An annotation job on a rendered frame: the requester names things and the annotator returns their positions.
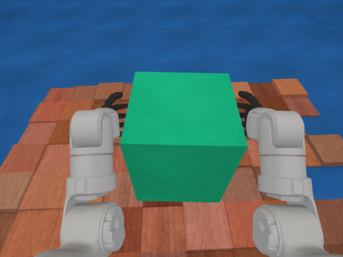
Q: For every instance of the right robot hand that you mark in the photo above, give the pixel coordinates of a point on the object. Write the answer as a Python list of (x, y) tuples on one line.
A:
[(251, 99)]

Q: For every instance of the left robot upper arm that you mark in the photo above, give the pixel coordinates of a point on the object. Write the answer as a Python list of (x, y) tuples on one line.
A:
[(94, 229)]

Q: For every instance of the left robot hand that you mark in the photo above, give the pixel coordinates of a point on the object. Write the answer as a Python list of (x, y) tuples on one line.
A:
[(108, 104)]

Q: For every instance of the right robot forearm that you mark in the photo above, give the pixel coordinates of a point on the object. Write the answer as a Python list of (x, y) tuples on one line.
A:
[(283, 175)]

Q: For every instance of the carton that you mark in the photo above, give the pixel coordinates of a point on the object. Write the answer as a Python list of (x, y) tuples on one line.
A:
[(182, 138)]

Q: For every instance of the right robot upper arm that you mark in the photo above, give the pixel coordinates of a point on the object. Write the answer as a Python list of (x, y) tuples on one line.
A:
[(288, 231)]

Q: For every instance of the left robot forearm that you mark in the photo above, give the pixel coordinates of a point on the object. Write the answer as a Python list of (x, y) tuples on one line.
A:
[(91, 172)]

